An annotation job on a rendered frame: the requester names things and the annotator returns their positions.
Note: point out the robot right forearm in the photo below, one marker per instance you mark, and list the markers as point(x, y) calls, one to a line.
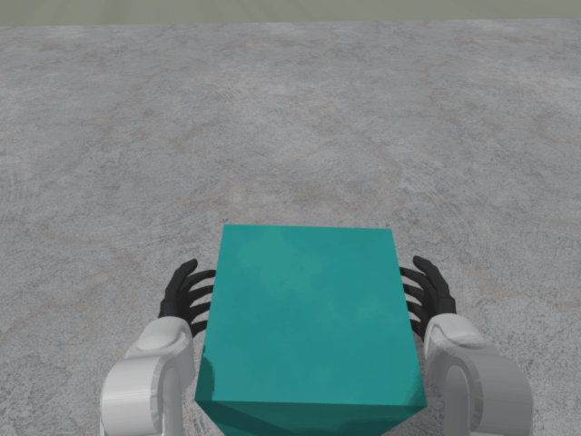
point(485, 394)

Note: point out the carton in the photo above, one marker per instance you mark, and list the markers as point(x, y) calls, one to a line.
point(308, 334)

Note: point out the left robot hand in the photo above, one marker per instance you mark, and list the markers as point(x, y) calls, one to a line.
point(178, 299)

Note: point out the robot left forearm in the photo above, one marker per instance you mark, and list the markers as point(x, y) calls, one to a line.
point(142, 394)

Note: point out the right robot hand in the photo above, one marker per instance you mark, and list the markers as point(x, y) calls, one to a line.
point(434, 298)

